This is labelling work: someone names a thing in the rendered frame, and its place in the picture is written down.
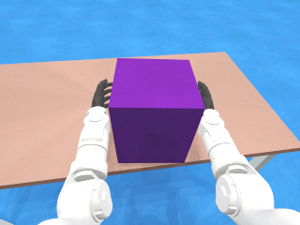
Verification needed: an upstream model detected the left robot upper arm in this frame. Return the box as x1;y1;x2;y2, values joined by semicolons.
38;178;113;225

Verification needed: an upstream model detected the right robot forearm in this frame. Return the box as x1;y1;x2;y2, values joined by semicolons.
198;109;275;205

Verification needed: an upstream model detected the right robot hand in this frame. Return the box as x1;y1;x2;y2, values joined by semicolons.
198;81;215;110

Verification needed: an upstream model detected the left robot forearm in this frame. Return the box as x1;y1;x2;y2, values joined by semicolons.
56;106;110;217

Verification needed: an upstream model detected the table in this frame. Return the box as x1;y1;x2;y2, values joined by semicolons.
0;52;300;225

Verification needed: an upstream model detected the left robot hand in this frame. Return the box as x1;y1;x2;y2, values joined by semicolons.
91;79;113;109

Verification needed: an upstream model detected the carton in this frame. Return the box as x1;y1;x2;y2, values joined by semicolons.
108;58;205;163

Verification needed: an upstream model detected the right robot upper arm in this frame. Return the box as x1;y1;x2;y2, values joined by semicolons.
216;172;300;225

